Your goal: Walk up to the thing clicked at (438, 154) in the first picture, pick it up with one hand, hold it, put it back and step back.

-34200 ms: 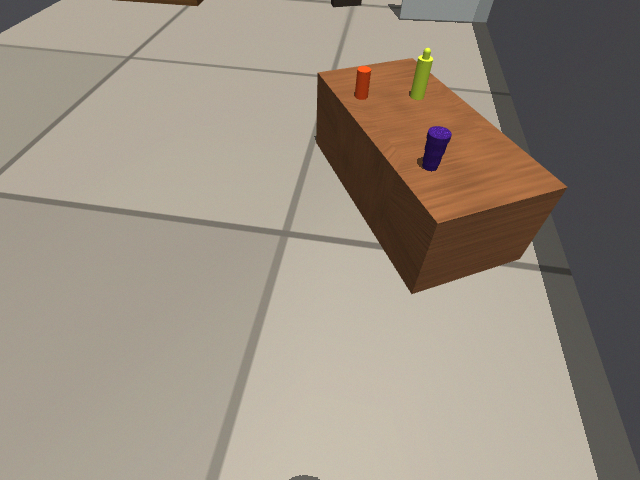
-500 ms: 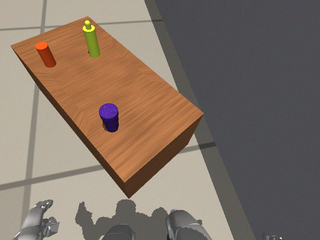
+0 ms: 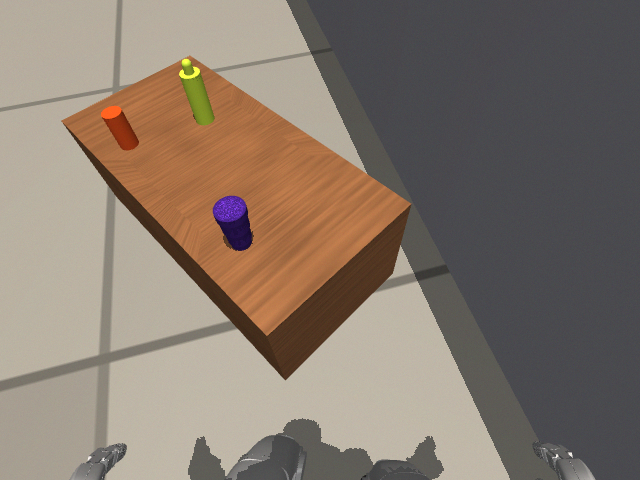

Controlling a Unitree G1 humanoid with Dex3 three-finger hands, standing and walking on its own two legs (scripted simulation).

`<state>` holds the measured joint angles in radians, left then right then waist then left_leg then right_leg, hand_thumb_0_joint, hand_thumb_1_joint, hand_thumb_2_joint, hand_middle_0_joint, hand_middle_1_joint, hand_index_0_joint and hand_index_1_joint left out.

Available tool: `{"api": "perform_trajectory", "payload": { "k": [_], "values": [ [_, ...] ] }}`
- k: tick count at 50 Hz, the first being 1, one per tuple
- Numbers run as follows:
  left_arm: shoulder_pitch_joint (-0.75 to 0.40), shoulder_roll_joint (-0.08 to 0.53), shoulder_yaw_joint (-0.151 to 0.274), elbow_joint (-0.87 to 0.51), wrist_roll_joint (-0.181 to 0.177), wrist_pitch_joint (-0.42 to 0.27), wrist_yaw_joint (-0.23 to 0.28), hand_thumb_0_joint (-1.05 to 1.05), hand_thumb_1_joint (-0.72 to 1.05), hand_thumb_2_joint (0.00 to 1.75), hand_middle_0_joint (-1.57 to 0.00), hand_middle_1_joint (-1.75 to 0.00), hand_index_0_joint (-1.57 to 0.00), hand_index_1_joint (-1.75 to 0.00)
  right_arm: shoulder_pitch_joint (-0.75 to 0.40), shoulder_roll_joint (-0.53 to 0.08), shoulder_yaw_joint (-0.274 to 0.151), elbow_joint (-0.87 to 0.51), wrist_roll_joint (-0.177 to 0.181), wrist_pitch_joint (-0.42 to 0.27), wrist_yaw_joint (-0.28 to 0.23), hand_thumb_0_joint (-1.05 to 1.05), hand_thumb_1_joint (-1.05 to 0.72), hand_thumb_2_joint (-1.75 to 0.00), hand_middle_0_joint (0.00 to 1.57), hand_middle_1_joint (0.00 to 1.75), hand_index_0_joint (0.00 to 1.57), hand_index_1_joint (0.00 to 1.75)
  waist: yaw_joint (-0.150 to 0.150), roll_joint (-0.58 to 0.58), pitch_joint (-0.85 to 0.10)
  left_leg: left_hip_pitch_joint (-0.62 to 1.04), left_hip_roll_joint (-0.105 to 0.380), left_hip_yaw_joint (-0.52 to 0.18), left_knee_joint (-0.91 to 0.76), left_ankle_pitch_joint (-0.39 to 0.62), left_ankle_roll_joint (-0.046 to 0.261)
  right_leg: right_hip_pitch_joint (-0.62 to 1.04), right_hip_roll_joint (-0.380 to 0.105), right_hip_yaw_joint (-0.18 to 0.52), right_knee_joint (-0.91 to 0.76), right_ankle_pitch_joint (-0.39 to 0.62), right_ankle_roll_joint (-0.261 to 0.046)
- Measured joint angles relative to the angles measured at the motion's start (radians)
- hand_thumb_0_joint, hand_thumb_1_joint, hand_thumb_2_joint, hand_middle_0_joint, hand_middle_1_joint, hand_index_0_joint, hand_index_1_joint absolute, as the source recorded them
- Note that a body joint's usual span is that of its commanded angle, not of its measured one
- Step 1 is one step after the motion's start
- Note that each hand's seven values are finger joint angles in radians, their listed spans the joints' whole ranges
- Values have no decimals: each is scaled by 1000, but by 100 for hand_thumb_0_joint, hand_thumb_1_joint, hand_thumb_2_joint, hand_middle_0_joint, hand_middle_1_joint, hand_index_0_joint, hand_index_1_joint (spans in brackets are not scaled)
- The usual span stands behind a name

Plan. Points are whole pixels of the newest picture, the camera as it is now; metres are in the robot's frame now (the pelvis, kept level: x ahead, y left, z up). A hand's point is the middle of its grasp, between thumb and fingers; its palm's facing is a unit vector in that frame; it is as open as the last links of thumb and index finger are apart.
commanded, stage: step back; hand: left
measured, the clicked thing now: (235, 226) +0.66 +0.23 -0.30
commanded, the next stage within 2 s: none
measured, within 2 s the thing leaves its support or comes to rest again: neither
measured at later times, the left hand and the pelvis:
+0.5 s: hand out of the picture -0.07 +0.27 -0.16, palm faces -0.01 -0.92 -0.38, open 7.4 cm; pelvis -0.15 +0.00 -0.01, yaw -2 degrees
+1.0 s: hand out of the picture -0.19 +0.25 -0.15, palm faces +0.06 -0.92 -0.40, open 7.4 cm; pelvis -0.31 -0.02 -0.01, yaw +4 degrees
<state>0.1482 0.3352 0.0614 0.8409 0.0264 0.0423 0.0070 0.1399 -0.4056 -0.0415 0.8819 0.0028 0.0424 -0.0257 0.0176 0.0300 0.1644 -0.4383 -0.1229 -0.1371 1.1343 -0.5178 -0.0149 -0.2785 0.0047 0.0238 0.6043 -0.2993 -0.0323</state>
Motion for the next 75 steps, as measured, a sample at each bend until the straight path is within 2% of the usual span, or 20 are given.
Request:
{"api": "perform_trajectory", "payload": {
  "k": [5, 9, 12, 15, 18, 23, 28, 29, 32, 36, 42, 46, 49, 53, 57, 61, 64, 66, 69, 75],
  "values": [
    [-30, 15, -4, -62, 1, -8, 10, 1, 90, 90, -20, -30, -21, -30, 14, -4, -3, -1, -10, 1, 1, 1, -91, -90, 20, 30, 20, 30, -2, -16, 15, 102, 54, 53, -230, -7, -2, -45, -22, -35, 21, 25, 11],
    [-53, 45, -5, -76, -10, 7, 4, 1, 90, 90, -20, -30, -21, -30, 13, 13, -13, 2, -27, -17, 11, 1, -91, -90, 20, 30, 20, 30, -7, -63, 32, 191, 68, 106, -486, 167, 28, -103, -53, -38, 108, 16, 27],
    [-51, 50, 5, -45, -13, 26, 11, 1, 90, 90, -20, -30, -20, -30, 10, 30, -2, -3, -36, -21, 28, 1, -91, -90, 20, 30, 20, 30, -11, -67, 30, 168, 87, 108, -465, 176, 43, -156, 38, 60, 308, -208, 14],
    [-32, 60, 14, -23, -21, 31, 14, 1, 91, 90, -20, -30, -20, -30, 10, 48, 9, -7, -39, -22, 25, 1, -91, -90, 20, 30, 21, 30, -10, -74, 10, 160, 109, 109, -512, 223, 41, -195, 112, 120, 537, -234, 8],
    [-3, 64, 22, -15, -19, 25, 9, 1, 91, 90, -20, -30, -20, -30, -3, 53, 8, -20, -40, -21, 20, 1, -91, -90, 21, 30, 21, 30, -2, -71, 5, 143, 129, 119, -546, 266, 40, -181, 120, 124, 627, -213, 32],
    [39, 68, 23, -1, -14, 25, 0, 1, 91, 90, -20, -30, -20, -30, -34, 47, 4, -62, -36, -28, 15, 1, -90, -90, 21, 30, 21, 30, 8, -58, 18, 93, 161, 142, -546, 315, 33, -73, 63, 93, 446, -217, 60],
    [63, 59, 22, 25, -7, 8, -13, 1, 91, 90, -20, -30, -20, -30, -56, 16, 2, -85, -32, -6, 23, 1, -90, -90, 21, 30, 21, 30, 15, -22, 11, -1, 195, 149, -470, 333, -2, 72, 16, 22, 63, -132, 32],
    [64, 44, 22, 32, -1, 5, -15, 1, 91, 90, -20, -30, -20, -30, -60, 4, -4, -79, -28, 2, 22, 1, -90, -90, 21, 30, 21, 30, 6, 10, 15, -21, 199, 116, -442, 307, 2, 67, 33, 5, 64, -127, 30],
    [87, 28, 11, 29, 7, 8, -23, 1, 91, 90, -20, -30, -20, -30, -34, 2, -16, -50, -19, 22, 9, 1, -91, -90, 20, 30, 21, 30, 20, 0, -10, -87, 86, 30, -216, 80, 2, 23, 6, 12, 97, -104, 16],
    [81, 13, 7, 23, 13, 14, -11, 1, 90, 90, -20, -30, -21, -30, 21, -13, -15, -29, -10, 12, 5, 1, -91, -90, 20, 30, 20, 30, 11, -1, -27, -88, 6, 2, 6, 58, 2, 4, -25, 0, 54, -46, 18],
    [10, 37, 6, -44, 11, 0, 11, 1, 90, 90, -20, -30, -21, -30, 71, -1, -8, -6, -20, 11, 8, 1, -91, -90, 20, 30, 20, 30, -8, -17, -5, 101, 65, 69, -251, 11, 4, -61, -49, -52, 72, -2, 23],
    [-53, 65, 1, -63, -5, 13, 11, 1, 90, 90, -20, -30, -21, -30, 57, 25, -11, 10, -31, 0, 15, 1, -91, -90, 20, 30, 20, 30, -8, -72, 32, 185, 64, 122, -465, 159, 25, -132, -76, -33, 165, -8, 28],
    [-64, 63, 4, -40, -14, 30, 18, 1, 90, 90, -20, -30, -20, -30, 46, 37, 1, 5, -37, -4, 28, 1, -91, -90, 20, 30, 20, 30, -21, -63, 29, 152, 91, 112, -451, 177, 32, -187, 29, 55, 393, -219, 16],
    [-46, 61, 5, -19, -24, 27, 13, 1, 91, 90, -20, -30, -20, -30, 24, 44, 11, -8, -41, -5, 19, 1, -91, -90, 21, 30, 21, 30, -17, -54, 7, 125, 129, 115, -497, 239, 30, -184, 88, 78, 575, -238, 20],
    [-15, 54, 1, -7, -17, 16, 2, 1, 91, 90, -20, -30, -20, -30, -17, 30, 7, -44, -45, -5, 17, 1, -90, -90, 21, 30, 21, 30, -4, -33, 3, 73, 163, 129, -499, 283, 22, -67, 46, 34, 375, -233, 39],
    [5, 40, 0, 28, -4, -5, 0, 1, 91, 90, -20, -30, -20, -30, -59, -1, 5, -62, -30, 9, 23, 1, -90, -90, 21, 30, 21, 30, 6, 12, 3, -7, 203, 123, -432, 297, -1, 57, 38, -10, 62, -118, 19],
    [32, 26, -9, 39, 6, -8, -7, 1, 91, 90, -20, -30, -21, -30, -58, 0, -6, -45, -21, 29, 9, 1, -91, -90, 20, 30, 20, 30, 13, 12, -8, -71, 109, 29, -233, 67, 9, 12, 24, -13, 102, -101, 0],
    [47, 20, -13, 44, 8, -7, -2, 1, 90, 90, -20, -30, -21, -30, -43, -3, -6, -36, -14, 33, 7, 1, -91, -90, 20, 30, 20, 30, 22, 3, -18, -95, 42, -10, -66, 36, 9, -2, 3, -6, 88, -71, -1],
    [51, 19, -9, 46, 16, -8, 5, 1, 90, 90, -20, -30, -21, -30, -10, -11, -8, -25, -14, 24, 8, 1, -91, -90, 20, 30, 20, 30, 19, 5, -27, -75, 13, -13, 46, 46, -4, -25, -16, -18, 68, -34, -1],
    [34, 46, 3, 27, 23, -31, 5, 1, 90, 90, -20, -30, -21, -30, 55, -7, -12, 38, -35, 22, 26, 1, -91, -90, 20, 30, 20, 30, 13, 5, -43, 124, 90, 62, -268, -23, -6, -69, -49, -79, 85, -7, 2]
  ]
}}
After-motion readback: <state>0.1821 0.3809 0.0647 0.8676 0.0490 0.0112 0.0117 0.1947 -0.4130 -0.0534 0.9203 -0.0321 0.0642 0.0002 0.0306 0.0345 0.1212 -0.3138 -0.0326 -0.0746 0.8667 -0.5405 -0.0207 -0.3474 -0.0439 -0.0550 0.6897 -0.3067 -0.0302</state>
